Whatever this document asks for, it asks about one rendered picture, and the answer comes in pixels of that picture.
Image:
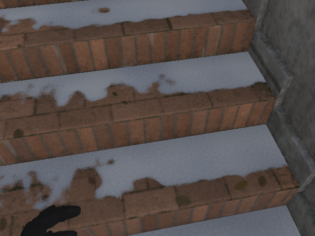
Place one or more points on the robot left hand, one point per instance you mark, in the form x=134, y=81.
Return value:
x=50, y=217

